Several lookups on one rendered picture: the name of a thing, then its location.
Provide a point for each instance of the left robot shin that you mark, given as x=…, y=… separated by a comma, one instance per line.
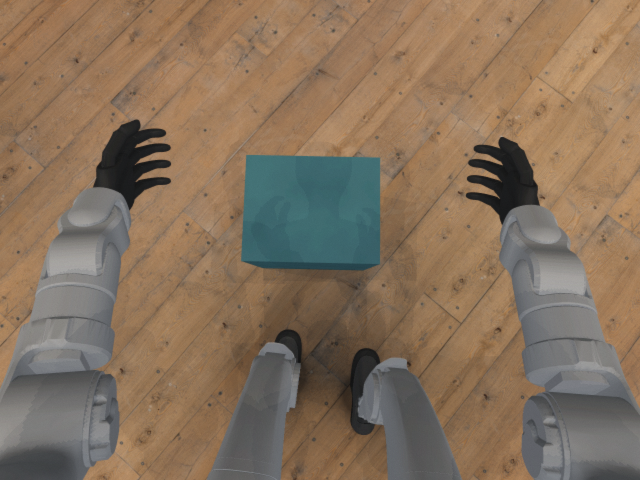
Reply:
x=275, y=348

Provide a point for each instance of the right robot hand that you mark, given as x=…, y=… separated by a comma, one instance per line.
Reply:
x=517, y=186

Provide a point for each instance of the right robot forearm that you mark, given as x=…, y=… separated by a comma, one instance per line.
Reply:
x=565, y=348

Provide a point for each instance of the carton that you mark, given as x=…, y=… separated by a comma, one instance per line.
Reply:
x=311, y=212

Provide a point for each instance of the robot left thigh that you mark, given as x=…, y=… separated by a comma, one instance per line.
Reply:
x=252, y=447

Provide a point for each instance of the left robot hand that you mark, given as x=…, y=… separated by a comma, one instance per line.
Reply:
x=117, y=170

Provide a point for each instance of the left robot forearm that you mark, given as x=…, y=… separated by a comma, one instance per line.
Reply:
x=70, y=324

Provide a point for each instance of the robot right upper arm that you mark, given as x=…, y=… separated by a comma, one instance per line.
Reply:
x=580, y=437

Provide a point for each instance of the robot left upper arm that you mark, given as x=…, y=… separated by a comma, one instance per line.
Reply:
x=56, y=426

